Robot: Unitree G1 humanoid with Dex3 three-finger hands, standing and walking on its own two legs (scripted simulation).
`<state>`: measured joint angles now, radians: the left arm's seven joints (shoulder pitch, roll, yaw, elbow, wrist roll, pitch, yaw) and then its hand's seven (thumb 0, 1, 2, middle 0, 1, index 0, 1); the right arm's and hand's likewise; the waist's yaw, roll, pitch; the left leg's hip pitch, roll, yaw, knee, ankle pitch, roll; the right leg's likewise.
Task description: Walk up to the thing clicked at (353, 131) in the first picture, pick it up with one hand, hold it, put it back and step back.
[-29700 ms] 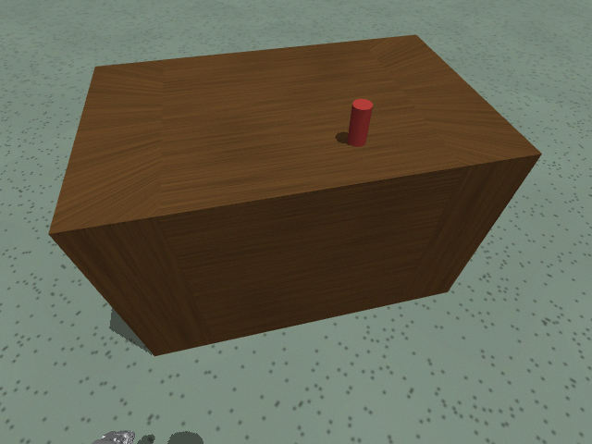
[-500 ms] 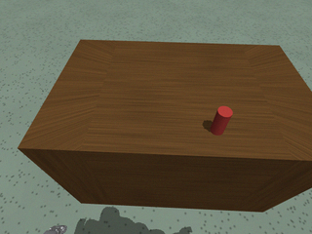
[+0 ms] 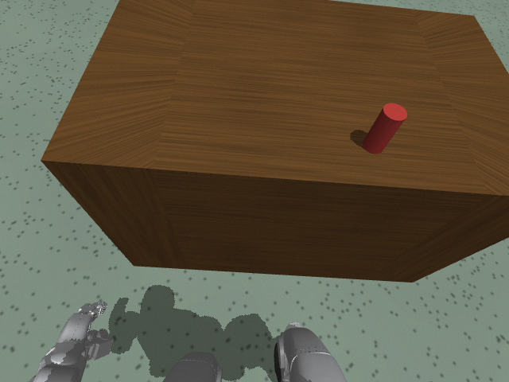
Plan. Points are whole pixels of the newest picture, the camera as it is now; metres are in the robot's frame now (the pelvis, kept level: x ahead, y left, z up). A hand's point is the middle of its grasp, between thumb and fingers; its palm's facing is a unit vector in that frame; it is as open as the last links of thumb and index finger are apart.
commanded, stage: step back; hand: right
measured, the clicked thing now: (383, 129) +0.57 -0.24 +0.00
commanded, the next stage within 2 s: none
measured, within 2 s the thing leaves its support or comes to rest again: neither
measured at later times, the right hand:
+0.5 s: hand out of the picture -0.01 -0.28 -0.14, palm faces +0.06 +0.93 -0.37, open 7.4 cm
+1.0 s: hand out of the picture -0.17 -0.27 -0.11, palm faces -0.01 +0.88 -0.47, open 7.4 cm
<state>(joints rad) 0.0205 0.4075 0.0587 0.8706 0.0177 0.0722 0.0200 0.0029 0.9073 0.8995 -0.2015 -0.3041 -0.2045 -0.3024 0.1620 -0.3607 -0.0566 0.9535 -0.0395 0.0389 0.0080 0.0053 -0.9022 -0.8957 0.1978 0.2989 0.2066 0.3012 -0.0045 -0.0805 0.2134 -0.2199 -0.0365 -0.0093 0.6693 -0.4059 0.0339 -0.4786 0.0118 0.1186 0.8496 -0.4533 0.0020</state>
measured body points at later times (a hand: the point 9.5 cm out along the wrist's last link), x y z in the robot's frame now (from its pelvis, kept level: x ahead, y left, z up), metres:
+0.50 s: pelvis -0.11 -0.01 +0.01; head -0.06 -0.02 +0.45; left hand +0.01 +0.29 -0.10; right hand -0.01 -0.33 -0.11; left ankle -0.09 +0.11 -0.67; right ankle -0.10 -0.12 -0.72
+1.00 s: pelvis -0.26 +0.00 +0.02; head -0.20 +0.04 +0.46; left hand -0.15 +0.32 -0.12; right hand -0.17 -0.32 -0.07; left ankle -0.21 +0.12 -0.72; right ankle -0.31 -0.17 -0.63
